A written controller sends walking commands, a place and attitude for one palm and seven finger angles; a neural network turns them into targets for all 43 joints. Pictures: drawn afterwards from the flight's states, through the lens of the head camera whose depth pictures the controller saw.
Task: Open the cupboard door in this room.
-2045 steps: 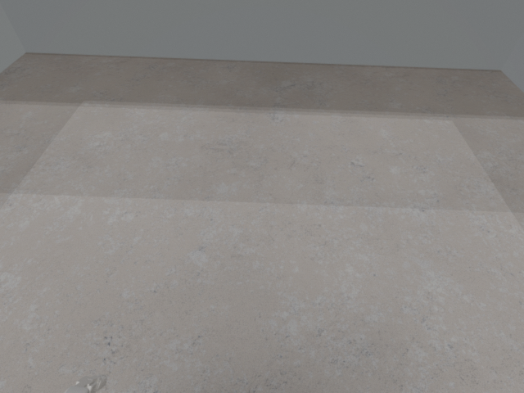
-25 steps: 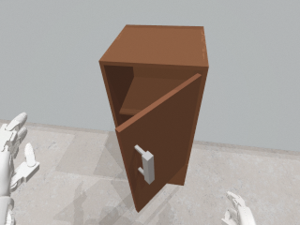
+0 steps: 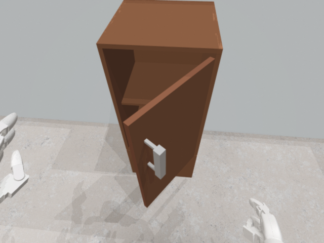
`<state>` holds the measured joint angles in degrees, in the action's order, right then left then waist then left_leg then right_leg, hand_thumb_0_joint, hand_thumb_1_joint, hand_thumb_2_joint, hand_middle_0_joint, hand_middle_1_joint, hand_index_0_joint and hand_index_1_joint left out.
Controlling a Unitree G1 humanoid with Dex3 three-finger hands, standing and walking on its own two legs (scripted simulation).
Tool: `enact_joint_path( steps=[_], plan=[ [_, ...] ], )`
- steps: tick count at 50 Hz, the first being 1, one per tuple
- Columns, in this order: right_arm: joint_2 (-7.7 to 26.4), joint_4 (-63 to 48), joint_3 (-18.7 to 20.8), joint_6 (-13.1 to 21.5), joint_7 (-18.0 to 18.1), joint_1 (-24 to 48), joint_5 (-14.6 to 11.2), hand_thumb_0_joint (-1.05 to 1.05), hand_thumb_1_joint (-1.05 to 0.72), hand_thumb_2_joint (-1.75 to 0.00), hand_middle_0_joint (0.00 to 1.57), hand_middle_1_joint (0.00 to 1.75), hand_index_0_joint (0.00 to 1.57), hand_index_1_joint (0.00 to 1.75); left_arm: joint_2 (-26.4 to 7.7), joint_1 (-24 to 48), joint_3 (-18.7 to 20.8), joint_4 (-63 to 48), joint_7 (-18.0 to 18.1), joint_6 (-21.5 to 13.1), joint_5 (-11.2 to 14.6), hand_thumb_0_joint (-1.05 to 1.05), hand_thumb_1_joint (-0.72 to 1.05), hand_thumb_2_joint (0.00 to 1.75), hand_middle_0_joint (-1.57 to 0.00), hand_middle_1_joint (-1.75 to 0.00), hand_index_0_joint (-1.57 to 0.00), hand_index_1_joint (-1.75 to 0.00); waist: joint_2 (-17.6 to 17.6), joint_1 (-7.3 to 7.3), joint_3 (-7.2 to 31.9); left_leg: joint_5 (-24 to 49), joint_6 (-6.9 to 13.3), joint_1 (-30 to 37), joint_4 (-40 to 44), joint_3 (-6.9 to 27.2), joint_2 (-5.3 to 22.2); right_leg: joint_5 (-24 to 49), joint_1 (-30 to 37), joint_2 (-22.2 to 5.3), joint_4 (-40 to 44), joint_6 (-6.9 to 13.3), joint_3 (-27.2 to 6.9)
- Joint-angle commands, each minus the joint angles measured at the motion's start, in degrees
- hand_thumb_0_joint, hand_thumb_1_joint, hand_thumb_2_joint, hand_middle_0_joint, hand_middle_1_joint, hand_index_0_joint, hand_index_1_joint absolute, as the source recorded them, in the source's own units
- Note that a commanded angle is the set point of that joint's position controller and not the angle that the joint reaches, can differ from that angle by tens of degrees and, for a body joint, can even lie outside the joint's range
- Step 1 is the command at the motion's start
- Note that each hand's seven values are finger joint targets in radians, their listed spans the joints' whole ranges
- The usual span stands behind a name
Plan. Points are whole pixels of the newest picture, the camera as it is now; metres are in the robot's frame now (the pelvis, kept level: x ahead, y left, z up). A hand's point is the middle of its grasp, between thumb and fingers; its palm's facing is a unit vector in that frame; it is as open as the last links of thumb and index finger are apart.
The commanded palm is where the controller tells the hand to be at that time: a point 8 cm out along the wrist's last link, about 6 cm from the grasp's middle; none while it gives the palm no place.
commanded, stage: step back with the hand held close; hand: left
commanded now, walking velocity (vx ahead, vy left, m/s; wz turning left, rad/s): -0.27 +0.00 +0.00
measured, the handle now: (154, 159) +0.35 +0.05 -0.03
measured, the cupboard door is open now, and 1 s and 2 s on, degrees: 54 54 54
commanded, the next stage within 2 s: stop stepping back and stand still in 0.86 s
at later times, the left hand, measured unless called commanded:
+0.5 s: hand out of the picture +0.10 +0.28 +0.16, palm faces +0.46 -0.73 -0.51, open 7.4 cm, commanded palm +0.05 +0.32 +0.17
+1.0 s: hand out of the picture +0.04 +0.25 +0.16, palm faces +0.29 -0.81 -0.52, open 7.4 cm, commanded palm -0.04 +0.30 +0.17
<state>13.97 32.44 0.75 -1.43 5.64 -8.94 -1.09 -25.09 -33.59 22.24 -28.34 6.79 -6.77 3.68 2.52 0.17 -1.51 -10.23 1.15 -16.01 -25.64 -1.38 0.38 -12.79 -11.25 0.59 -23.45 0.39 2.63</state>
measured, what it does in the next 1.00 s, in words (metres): walks backwards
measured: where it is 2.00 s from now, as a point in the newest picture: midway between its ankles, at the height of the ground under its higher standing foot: outside the picture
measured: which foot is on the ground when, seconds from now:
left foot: down 0.00-1.00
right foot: down 0.00-0.62, up 0.64-1.00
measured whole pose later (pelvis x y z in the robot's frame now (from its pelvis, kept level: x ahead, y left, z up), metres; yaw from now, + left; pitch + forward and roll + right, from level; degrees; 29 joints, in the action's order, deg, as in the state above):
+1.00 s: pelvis -0.18 +0.00 -0.01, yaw -1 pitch +6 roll -2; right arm 8.6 34.2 -1.5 6.0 2.0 -4.9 1.7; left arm -29.7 -32.8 26.2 -37.4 7.2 -10.0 4.4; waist -2.0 0.1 -0.8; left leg 5.6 1.4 -28.9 -16.8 -2.4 2.8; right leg -25.5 -9.1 3.6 -30.3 0.8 0.9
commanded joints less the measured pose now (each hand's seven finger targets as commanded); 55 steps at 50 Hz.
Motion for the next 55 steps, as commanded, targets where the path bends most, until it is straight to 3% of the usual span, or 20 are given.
enact_joint_path(
  steps=[1, 9, 13, 18, 21, 23, 25, 28, 30, 31, 34, 37, 40, 46, 49, 50, 52, 53, 54, 55],
  plan=[
    [6.41, -9.58, 2.25, 2.94, 0.51, 5.65, 0.22, 0.00, -0.90, -0.90, 0.20, 0.30, 0.20, 0.30, -9.23, 0.22, 8.01, -10.13, 2.07, -3.76, 0.28, 0.00, 0.90, 0.90, -0.20, -0.30, -0.20, -0.30, 1.38, 0.35, 8.77, 12.71, 0.83, 4.20, 3.40, 4.59, 4.11, 11.64, 0.42, -2.93, 1.07, -0.97, -2.04],
    [7.18, -9.99, 2.11, 4.56, 0.32, 5.05, 0.54, 0.00, -0.90, -0.90, 0.20, 0.30, 0.20, 0.30, -9.68, 1.47, 8.92, -12.48, 2.86, -6.12, -1.09, 0.00, 0.90, 0.90, -0.20, -0.30, -0.20, -0.30, 1.86, -0.05, 5.39, -13.15, 2.40, -9.19, 8.37, 7.88, 5.21, -1.69, 3.15, -1.81, 0.12, -0.77, -3.69],
    [7.58, -10.22, 2.20, 5.89, 0.37, 4.97, 0.99, 0.00, -0.90, -0.90, 0.20, 0.30, 0.20, 0.30, -9.29, 2.85, 9.65, -14.18, 2.99, -7.25, -2.30, 0.00, 0.90, 0.90, -0.20, -0.30, -0.20, -0.30, 7.59, 0.36, 5.13, -24.41, 4.15, -19.44, 13.94, 12.12, 8.32, -2.60, 10.29, 0.93, -8.11, -1.16, -2.81],
    [6.96, -9.90, 2.63, 7.51, 0.03, 4.08, 1.12, 0.00, -0.90, -0.90, 0.20, 0.30, 0.20, 0.30, -9.47, 1.70, 11.00, -15.12, 2.73, -8.28, -2.85, 0.00, 0.90, 0.90, -0.20, -0.30, -0.20, -0.30, 6.93, 0.46, 7.00, -25.31, 4.91, -21.39, 12.18, 12.84, 8.52, 1.21, 12.27, 2.07, -11.17, -0.68, -4.30],
    [6.21, -8.55, 2.59, 7.88, -0.69, 3.44, 1.08, 0.00, -0.90, -0.90, 0.20, 0.30, 0.20, 0.30, -9.55, 0.66, 10.34, -15.28, 2.66, -8.72, -1.62, 0.00, 0.90, 0.90, -0.20, -0.30, -0.20, -0.30, -1.21, -0.43, 7.22, -15.21, 1.97, -10.48, 1.24, 7.39, 3.50, 0.34, -0.07, -2.85, -0.81, 1.52, -10.74],
    [6.33, -6.65, 3.20, 7.79, -0.92, 2.50, 0.71, 0.00, -0.90, -0.90, 0.20, 0.30, 0.20, 0.30, -9.03, 2.80, 8.60, -15.18, 3.07, -8.84, -1.04, 0.00, 0.90, 0.90, -0.20, -0.30, -0.20, -0.30, -7.56, -0.93, 7.11, -9.98, -0.83, 1.31, -13.27, 3.34, -0.41, -6.85, -15.23, -9.90, 7.56, 5.33, -16.46],
    [5.34, -4.58, 3.19, 7.32, -0.89, 2.71, 1.30, 0.00, -0.90, -0.90, 0.20, 0.30, 0.20, 0.30, -8.76, 4.54, 7.51, -14.00, 3.87, -8.61, -1.32, 0.00, 0.90, 0.90, -0.20, -0.30, -0.20, -0.30, -9.03, -1.32, 5.62, -7.87, -1.62, 5.10, -21.81, 2.53, -1.17, -5.57, -22.39, -14.65, 10.54, 7.77, -18.61],
    [4.71, -4.82, 2.42, 6.70, -0.49, 4.11, 1.29, 0.00, -0.90, -0.90, 0.20, 0.30, 0.20, 0.30, -9.88, 6.44, 8.00, -12.87, 4.10, -7.64, -1.59, 0.00, 0.90, 0.90, -0.20, -0.30, -0.20, -0.30, -8.55, -1.41, 3.54, -5.38, -0.94, 2.78, -9.45, 3.52, 0.39, 2.27, -18.17, -10.82, 5.45, 4.57, -12.54],
    [6.75, -5.44, 2.48, 6.95, 0.72, 7.05, 1.19, 0.00, -0.90, -0.90, 0.20, 0.30, 0.20, 0.30, -10.50, 7.79, 8.38, -14.21, 3.90, -8.09, -1.88, 0.00, 0.90, 0.90, -0.20, -0.30, -0.20, -0.30, 5.18, -0.68, 1.18, 4.36, 1.25, -3.99, 6.44, 11.05, 6.82, 2.50, -11.21, -0.80, -5.08, -0.34, -5.62],
    [6.39, -5.72, 2.53, 7.19, 0.82, 6.18, 1.47, 0.00, -0.90, -0.90, 0.20, 0.30, 0.20, 0.30, -11.87, 7.00, 10.83, -15.04, 4.02, -8.48, -2.19, 0.00, 0.90, 0.90, -0.20, -0.30, -0.20, -0.30, 9.82, 0.37, 5.52, 8.81, 3.46, -8.99, 9.15, 15.70, 12.34, 3.67, -2.69, 1.89, -13.85, -1.25, -3.63],
    [5.52, -5.80, 3.21, 8.67, -0.29, 4.44, 3.26, 0.00, -0.90, -0.90, 0.20, 0.30, 0.20, 0.30, -11.00, 5.83, 11.43, -17.53, 3.21, -9.09, -2.26, 0.00, 0.90, 0.90, -0.20, -0.30, -0.20, -0.30, 12.04, 0.16, 10.65, 0.45, 8.42, -12.23, 15.06, 22.69, 19.54, -13.59, -1.22, 4.12, -37.51, -0.80, -7.03],
    [5.37, -5.01, 3.49, 9.84, -1.62, 3.16, 2.28, 0.00, -0.90, -0.90, 0.20, 0.30, 0.20, 0.30, -8.95, 1.31, 9.13, -19.34, 3.14, -8.42, -1.10, 0.00, 0.90, 0.90, -0.20, -0.30, -0.20, -0.30, 4.99, 0.87, 13.96, 20.78, 8.07, 5.42, 7.32, 14.67, 16.11, -15.47, -11.33, 2.84, -31.45, -0.92, -6.00],
    [5.21, -4.18, 2.99, 10.66, -2.48, 3.07, 2.15, 0.00, -0.90, -0.90, 0.20, 0.30, 0.20, 0.30, -7.98, -0.71, 7.73, -21.21, 2.64, -7.33, -0.53, 0.00, 0.90, 0.90, -0.20, -0.30, -0.20, -0.30, 10.84, 0.38, 15.36, 20.37, 6.58, 11.43, 9.17, 12.19, 13.95, -16.13, -12.04, 3.34, -26.95, -1.36, -3.40],
    [4.88, -3.76, 2.19, 9.95, -2.50, 3.68, 2.92, 0.00, -0.90, -0.90, 0.20, 0.30, 0.20, 0.30, -10.92, -0.37, 10.28, -19.67, 2.15, -6.45, 0.89, 0.00, 0.90, 0.90, -0.20, -0.30, -0.20, -0.30, 11.77, 0.35, 17.26, 11.36, 3.69, 11.25, 13.59, 10.04, 11.87, -16.92, -4.32, 4.98, -11.70, -0.19, -0.36],
    [4.55, -5.16, 2.15, 8.60, -2.95, 4.09, 2.52, 0.00, -0.90, -0.90, 0.20, 0.30, 0.20, 0.30, -13.34, -3.36, 13.22, -20.33, 1.42, -7.29, 2.10, 0.00, 0.90, 0.90, -0.20, -0.30, -0.20, -0.30, 9.86, 0.88, 19.19, 8.76, 0.48, 11.61, 9.08, 4.92, 8.83, -6.40, 1.84, 3.17, 5.18, 1.48, 0.84],
    [4.27, -6.03, 1.92, 7.86, -2.95, 3.84, 2.33, 0.00, -0.90, -0.90, 0.20, 0.30, 0.20, 0.30, -15.40, -5.76, 14.99, -21.52, 1.43, -7.61, 2.25, 0.00, 0.90, 0.90, -0.20, -0.30, -0.20, -0.30, 6.52, 0.42, 19.05, 2.91, -0.91, 11.16, 4.44, 2.13, 4.86, -1.49, 1.61, -0.59, 10.33, 2.68, -1.33],
    [3.89, -6.00, 1.14, 6.76, -2.69, 5.19, 1.36, 0.00, -0.90, -0.90, 0.20, 0.30, 0.20, 0.30, -17.33, -6.80, 16.82, -19.49, 2.06, -7.84, 3.17, 0.00, 0.90, 0.90, -0.20, -0.30, -0.20, -0.30, -9.38, 0.44, 12.34, -5.57, -3.21, 6.04, -19.11, -0.44, -0.95, -4.18, -13.46, -16.80, 15.74, 6.85, -15.10],
    [4.24, -5.45, 1.23, 7.12, -2.71, 5.02, 1.75, 0.00, -0.90, -0.90, 0.20, 0.30, 0.20, 0.30, -17.41, -5.08, 17.61, -18.17, 2.67, -7.46, 3.22, 0.00, 0.90, 0.90, -0.20, -0.30, -0.20, -0.30, -8.44, 0.60, 9.22, -9.78, -3.16, -0.72, -28.62, 2.50, -0.33, -5.10, -15.90, -20.58, 15.27, 9.43, -15.93],
    [4.19, -4.53, 1.45, 7.10, -2.55, 3.52, 0.61, 0.00, -0.90, -0.90, 0.20, 0.30, 0.20, 0.30, -12.63, -5.73, 13.86, -15.46, 2.24, -6.64, 2.61, 0.00, 0.90, 0.90, -0.20, -0.30, -0.20, -0.30, -12.60, -0.11, 7.42, -8.18, -2.68, -11.11, -31.46, 3.66, -1.54, 10.51, -6.58, -16.38, 9.66, 6.54, -11.34],
    [4.11, -5.24, 1.42, 7.33, -2.48, 4.40, -0.22, 0.00, -0.90, -0.90, 0.20, 0.30, 0.20, 0.30, -13.55, -4.90, 15.00, -14.75, 2.35, -6.11, 2.17, 0.00, 0.90, 0.90, -0.20, -0.30, -0.20, -0.30, -13.61, -0.39, 8.93, -6.61, -2.30, -13.52, -31.04, 2.74, -0.37, 19.90, -2.96, -15.40, 6.20, 4.64, -10.43]
  ],
)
